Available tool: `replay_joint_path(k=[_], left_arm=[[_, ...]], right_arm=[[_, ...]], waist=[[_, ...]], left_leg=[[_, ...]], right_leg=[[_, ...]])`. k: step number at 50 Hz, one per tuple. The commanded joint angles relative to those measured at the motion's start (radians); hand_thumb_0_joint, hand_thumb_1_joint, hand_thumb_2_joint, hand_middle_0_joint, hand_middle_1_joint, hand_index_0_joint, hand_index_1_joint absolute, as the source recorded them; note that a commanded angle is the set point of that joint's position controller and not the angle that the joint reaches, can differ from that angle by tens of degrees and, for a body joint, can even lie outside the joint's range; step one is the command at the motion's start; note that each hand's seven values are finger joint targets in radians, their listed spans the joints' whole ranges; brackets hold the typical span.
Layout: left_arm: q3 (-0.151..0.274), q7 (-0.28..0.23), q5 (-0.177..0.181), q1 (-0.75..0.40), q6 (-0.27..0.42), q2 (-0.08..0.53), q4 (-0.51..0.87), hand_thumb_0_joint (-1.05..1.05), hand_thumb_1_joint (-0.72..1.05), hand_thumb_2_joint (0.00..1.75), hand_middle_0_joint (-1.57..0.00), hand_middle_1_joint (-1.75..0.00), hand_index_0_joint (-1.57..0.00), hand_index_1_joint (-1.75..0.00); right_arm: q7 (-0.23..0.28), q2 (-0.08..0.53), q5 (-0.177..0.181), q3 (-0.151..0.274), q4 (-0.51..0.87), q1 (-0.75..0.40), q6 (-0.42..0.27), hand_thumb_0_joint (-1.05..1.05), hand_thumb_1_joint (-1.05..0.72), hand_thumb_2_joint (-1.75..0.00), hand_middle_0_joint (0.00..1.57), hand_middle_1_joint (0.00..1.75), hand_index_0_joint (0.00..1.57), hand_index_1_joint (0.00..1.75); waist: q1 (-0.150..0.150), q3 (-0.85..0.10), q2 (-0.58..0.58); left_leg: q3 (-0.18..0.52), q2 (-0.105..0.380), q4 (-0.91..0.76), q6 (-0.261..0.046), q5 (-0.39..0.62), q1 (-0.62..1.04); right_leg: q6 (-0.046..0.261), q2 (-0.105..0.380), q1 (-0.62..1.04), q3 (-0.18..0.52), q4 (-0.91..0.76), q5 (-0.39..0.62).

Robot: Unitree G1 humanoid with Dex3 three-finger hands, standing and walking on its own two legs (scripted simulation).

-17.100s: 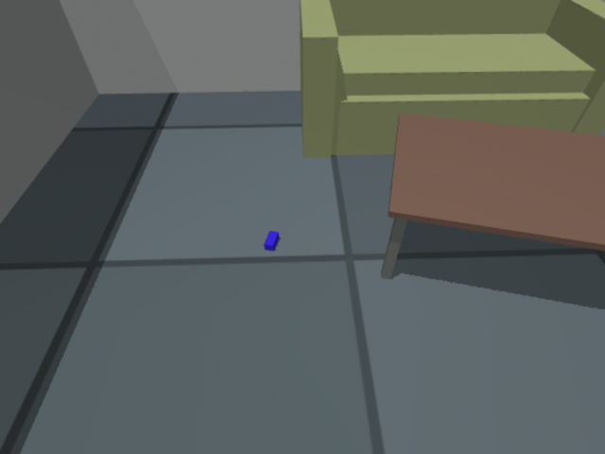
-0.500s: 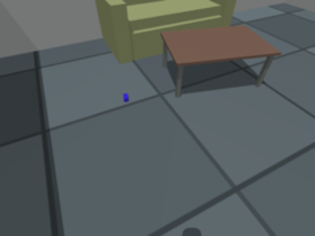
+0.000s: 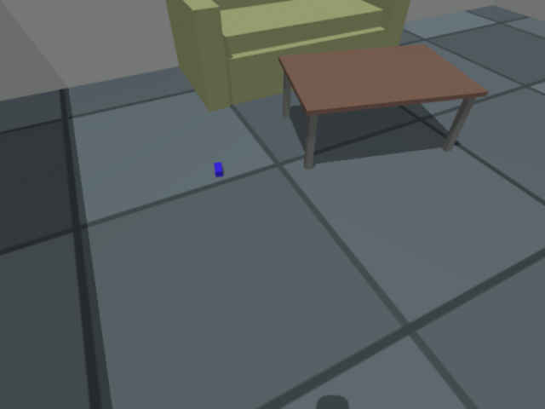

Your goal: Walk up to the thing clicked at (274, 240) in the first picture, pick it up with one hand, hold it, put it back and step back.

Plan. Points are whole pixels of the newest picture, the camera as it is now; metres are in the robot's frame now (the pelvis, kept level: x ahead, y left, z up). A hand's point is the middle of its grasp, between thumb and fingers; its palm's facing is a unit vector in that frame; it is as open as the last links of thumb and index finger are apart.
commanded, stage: stand
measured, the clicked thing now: (218, 169) +1.54 +0.29 -0.76
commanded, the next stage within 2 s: walk up in 0.54 s
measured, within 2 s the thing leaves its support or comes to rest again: neither
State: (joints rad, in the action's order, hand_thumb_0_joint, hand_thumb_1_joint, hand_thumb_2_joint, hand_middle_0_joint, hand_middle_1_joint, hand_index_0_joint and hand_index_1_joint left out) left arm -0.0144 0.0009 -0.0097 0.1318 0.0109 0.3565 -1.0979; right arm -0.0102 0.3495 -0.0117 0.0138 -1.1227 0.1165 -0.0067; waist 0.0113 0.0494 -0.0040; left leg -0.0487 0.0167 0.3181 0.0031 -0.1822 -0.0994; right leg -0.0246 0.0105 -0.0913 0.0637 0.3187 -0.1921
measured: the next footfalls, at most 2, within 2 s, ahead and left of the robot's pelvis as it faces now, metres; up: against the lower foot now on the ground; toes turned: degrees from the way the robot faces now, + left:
right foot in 0.82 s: +0.14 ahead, -0.18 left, +0.00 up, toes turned -7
left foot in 1.26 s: +0.40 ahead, +0.09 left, +0.00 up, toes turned +6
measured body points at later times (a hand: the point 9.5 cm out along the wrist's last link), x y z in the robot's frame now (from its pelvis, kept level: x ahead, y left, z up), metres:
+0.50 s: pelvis +0.00 +0.00 +0.00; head +0.01 +0.00 +0.45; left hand +0.07 +0.30 -0.13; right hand +0.06 -0.31 -0.13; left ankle +0.00 +0.12 -0.75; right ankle -0.01 -0.14 -0.75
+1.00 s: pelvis +0.10 -0.07 -0.01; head +0.09 -0.09 +0.44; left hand +0.14 +0.27 -0.10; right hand +0.15 -0.40 -0.14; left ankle +0.12 +0.07 -0.69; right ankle +0.10 -0.18 -0.75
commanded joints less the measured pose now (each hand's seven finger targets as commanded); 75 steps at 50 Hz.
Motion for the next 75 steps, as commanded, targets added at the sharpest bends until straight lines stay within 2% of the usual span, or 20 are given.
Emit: replay_joint_path(k=[1,26,27,28,30,33,37,40,41,42,43,48,58,60,62,63,64,65,70,75], left_arm=[[0.046,-0.016,-0.003,-0.029,0.018,0.213,0.053,0.0,0.9,0.9,-0.2,-0.3,-0.2,-0.3],[0.044,-0.015,-0.003,-0.025,0.021,0.215,0.052,0.0,0.9,0.9,-0.2,-0.3,-0.2,-0.3],[0.109,0.017,-0.019,0.01,0.03,0.305,0.109,0.0,0.9,0.9,-0.2,-0.3,-0.2,-0.3],[0.111,0.03,-0.028,-0.027,0.028,0.297,0.113,0.0,0.9,0.9,-0.2,-0.3,-0.2,-0.3],[0.114,0.045,-0.035,-0.134,0.026,0.255,0.172,0.0,0.9,0.9,-0.2,-0.3,-0.2,-0.3],[0.113,0.067,-0.019,-0.061,0.041,0.264,0.178,0.0,0.9,0.9,-0.2,-0.3,-0.2,-0.3],[0.133,0.093,-0.021,0.04,0.036,0.257,0.17,0.0,0.9,0.9,-0.2,-0.3,-0.2,-0.3],[0.162,0.067,-0.024,0.278,0.051,0.282,0.084,0.0,0.9,0.9,-0.2,-0.3,-0.2,-0.3],[0.188,0.05,-0.033,0.403,0.059,0.353,0.065,0.0,0.9,0.9,-0.2,-0.3,-0.2,-0.3],[0.198,0.038,-0.043,0.362,0.072,0.436,0.121,0.0,0.9,0.9,-0.2,-0.3,-0.2,-0.3],[0.182,0.036,-0.027,0.213,0.072,0.453,0.176,0.0,0.9,0.9,-0.2,-0.3,-0.2,-0.3],[0.149,0.033,-0.006,0.053,0.093,0.328,0.223,0.0,0.9,0.9,-0.2,-0.3,-0.2,-0.3],[0.169,0.033,-0.01,0.162,0.098,0.349,0.243,0.0,0.9,0.9,-0.2,-0.3,-0.2,-0.3],[0.16,0.031,-0.009,0.163,0.092,0.347,0.252,0.0,0.9,0.9,-0.2,-0.3,-0.2,-0.3],[0.15,0.026,-0.005,0.127,0.087,0.343,0.263,0.0,0.9,0.9,-0.2,-0.3,-0.2,-0.3],[0.128,0.022,-0.004,0.175,0.079,0.285,0.271,0.0,0.9,0.9,-0.2,-0.3,-0.2,-0.3],[0.106,0.026,0.017,0.234,0.076,0.199,0.288,0.0,0.9,0.9,-0.2,-0.3,-0.2,-0.3],[0.122,0.019,0.019,0.203,0.076,0.268,0.287,0.0,0.9,0.9,-0.2,-0.3,-0.2,-0.3],[0.109,0.037,0.023,0.237,0.064,0.268,0.225,0.0,0.9,0.9,-0.2,-0.3,-0.2,-0.3],[0.113,0.071,0.0,0.145,0.058,0.245,0.265,0.0,0.9,0.9,-0.2,-0.3,-0.2,-0.3]], right_arm=[[0.016,0.218,0.004,0.042,0.053,-0.036,-0.02,0.0,-0.9,-0.9,0.2,0.3,0.2,0.3],[0.013,0.213,0.006,0.043,0.053,-0.039,-0.017,0.0,-0.9,-0.9,0.2,0.3,0.2,0.3],[-0.012,0.313,-0.016,0.107,0.108,0.04,-0.036,0.0,-0.9,-0.9,0.2,0.3,0.2,0.3],[-0.021,0.334,-0.024,0.124,0.09,0.071,-0.041,0.0,-0.9,-0.9,0.2,0.3,0.2,0.3],[-0.025,0.365,-0.022,0.154,0.113,0.119,-0.046,0.0,-0.9,-0.9,0.2,0.3,0.2,0.3],[-0.024,0.334,-0.022,0.144,0.165,0.063,-0.067,0.0,-0.9,-0.9,0.2,0.3,0.2,0.3],[-0.041,0.334,-0.035,0.152,0.219,-0.024,-0.059,0.0,-0.9,-0.9,0.2,0.3,0.2,0.3],[-0.042,0.266,-0.037,0.132,0.242,-0.055,-0.041,0.0,-0.9,-0.9,0.2,0.3,0.2,0.3],[-0.043,0.182,-0.04,0.1,0.258,-0.033,-0.038,0.0,-0.9,-0.9,0.2,0.3,0.2,0.3],[-0.043,0.164,-0.015,0.085,0.287,-0.021,-0.034,0.0,-0.9,-0.9,0.2,0.3,0.2,0.3],[-0.039,0.257,-0.009,0.109,0.279,-0.039,-0.03,0.0,-0.9,-0.9,0.2,0.3,0.2,0.3],[-0.061,0.289,0.001,0.121,0.177,0.168,-0.035,0.0,-0.9,-0.9,0.2,0.3,0.2,0.3],[-0.093,0.243,-0.018,0.108,0.298,-0.027,-0.046,0.0,-0.9,-0.9,0.2,0.3,0.2,0.3],[-0.089,0.24,-0.016,0.114,0.303,-0.022,-0.05,0.0,-0.9,-0.9,0.2,0.3,0.2,0.3],[-0.077,0.259,-0.02,0.133,0.26,0.148,-0.055,0.0,-0.9,-0.9,0.2,0.3,0.2,0.3],[-0.064,0.311,-0.034,0.156,0.217,0.304,-0.063,0.0,-0.9,-0.9,0.2,0.3,0.2,0.3],[-0.047,0.412,-0.037,0.189,0.234,0.387,-0.072,0.0,-0.9,-0.9,0.2,0.3,0.2,0.3],[-0.045,0.45,0.005,0.194,0.263,0.371,-0.075,0.0,-0.9,-0.9,0.2,0.3,0.2,0.3],[-0.024,0.305,0.018,0.127,0.316,0.168,-0.085,0.0,-0.9,-0.9,0.2,0.3,0.2,0.3],[-0.031,0.331,0.005,0.13,0.348,0.151,-0.101,0.0,-0.9,-0.9,0.2,0.3,0.2,0.3]], waist=[[-0.002,-0.066,0.002],[-0.001,-0.056,-0.012],[0.007,-0.162,0.009],[0.031,-0.08,0.069],[0.082,0.086,0.19],[0.021,0.036,0.096],[-0.029,0.003,0.214],[-0.146,-0.054,0.004],[-0.206,-0.067,-0.288],[-0.184,-0.029,-0.321],[-0.121,0.076,-0.153],[0.006,0.079,-0.121],[-0.068,0.078,-0.077],[-0.06,0.054,-0.073],[0.041,-0.023,0.012],[0.101,-0.123,0.123],[0.115,-0.198,0.373],[0.119,-0.245,0.295],[-0.01,-0.029,0.129],[0.0,0.041,0.167]], left_leg=[[0.096,0.122,-0.042,-0.026,0.13,0.054],[0.099,0.121,-0.039,-0.025,0.104,0.058],[0.122,0.102,0.02,-0.093,-0.44,0.096],[0.19,0.146,-0.037,-0.122,-0.638,0.103],[0.446,0.394,-0.226,-0.248,-0.654,0.104],[0.347,0.355,-0.209,-0.237,-0.486,0.106],[0.14,0.23,-0.144,-0.173,-0.44,-0.093],[0.01,0.121,0.217,-0.116,-0.514,-0.394],[-0.088,0.001,0.589,-0.082,-0.536,-0.57],[0.094,-0.09,0.833,-0.038,-0.45,-0.689],[0.233,-0.005,0.852,-0.036,-0.328,-0.628],[0.181,0.062,0.706,0.001,-0.074,-0.443],[0.026,0.082,0.299,-0.007,0.026,-0.423],[-0.004,0.077,0.263,-0.028,0.012,-0.324],[-0.062,0.012,0.204,-0.06,0.031,-0.083],[-0.006,0.016,0.196,-0.112,-0.072,0.164],[0.439,0.264,0.084,-0.203,-0.218,0.352],[0.768,0.393,-0.061,-0.291,-0.251,0.333],[0.21,0.269,-0.055,-0.196,0.042,-0.062],[0.132,0.278,-0.104,-0.253,-0.063,-0.09]], right_leg=[[0.046,0.108,-0.042,0.069,-0.043,0.177],[0.046,0.104,-0.061,0.072,-0.046,0.153],[0.079,0.038,-0.094,0.066,0.053,-0.357],[0.081,0.026,-0.28,0.043,0.144,-0.473],[0.048,0.011,-0.559,-0.039,0.478,-0.306],[0.046,0.088,-0.521,0.013,0.471,-0.274],[0.033,0.053,-0.221,-0.106,0.313,-0.176],[0.038,-0.017,0.207,-0.172,0.205,-0.08],[0.07,0.102,0.3,0.033,0.04,-0.376],[0.17,0.38,0.168,0.568,-0.228,-0.77],[0.223,0.452,-0.034,0.666,-0.309,-0.872],[0.183,0.254,-0.128,0.148,-0.222,-0.389],[0.195,0.233,0.037,-0.069,-0.116,-0.028],[0.196,0.258,0.025,-0.073,-0.039,0.127],[0.169,0.208,-0.029,-0.156,0.214,0.361],[0.138,0.143,-0.169,-0.183,0.515,0.321],[0.071,-0.013,-0.452,-0.201,0.83,-0.033],[0.088,-0.075,-0.528,-0.026,0.923,-0.352],[0.059,0.081,-0.423,0.029,0.789,-0.143],[0.022,0.122,-0.437,-0.051,0.503,-0.083]])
